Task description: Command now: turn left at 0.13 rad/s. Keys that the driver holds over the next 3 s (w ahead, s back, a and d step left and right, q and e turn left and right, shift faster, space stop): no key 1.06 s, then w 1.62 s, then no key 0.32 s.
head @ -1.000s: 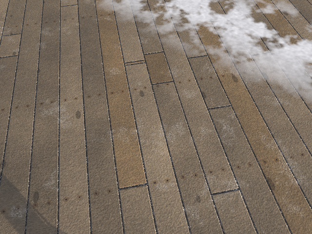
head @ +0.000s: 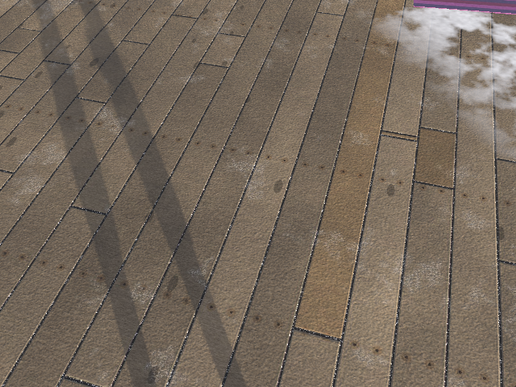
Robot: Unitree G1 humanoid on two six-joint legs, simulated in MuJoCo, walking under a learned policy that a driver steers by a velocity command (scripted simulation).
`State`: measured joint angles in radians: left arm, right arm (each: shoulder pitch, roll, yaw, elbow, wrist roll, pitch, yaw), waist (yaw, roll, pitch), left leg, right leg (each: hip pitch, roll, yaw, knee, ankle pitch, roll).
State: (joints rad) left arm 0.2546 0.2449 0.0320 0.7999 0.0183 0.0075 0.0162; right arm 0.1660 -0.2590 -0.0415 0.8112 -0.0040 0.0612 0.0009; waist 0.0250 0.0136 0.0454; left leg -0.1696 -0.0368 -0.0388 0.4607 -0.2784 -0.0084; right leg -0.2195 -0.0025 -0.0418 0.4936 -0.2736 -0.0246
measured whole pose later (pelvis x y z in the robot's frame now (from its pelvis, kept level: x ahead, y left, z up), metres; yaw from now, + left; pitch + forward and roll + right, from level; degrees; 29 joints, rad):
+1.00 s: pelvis -0.01 +0.01 +0.01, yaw +0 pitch -2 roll +0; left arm 0.27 0.17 -0.01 1.15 0.01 0.00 0.04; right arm 0.28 -0.17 0.02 1.14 -0.01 -0.01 -0.04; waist 0.01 0.00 0.03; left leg -0.11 -0.04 -0.04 0.37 -0.23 0.03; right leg -0.15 -0.01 -0.02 0.39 -0.21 0.00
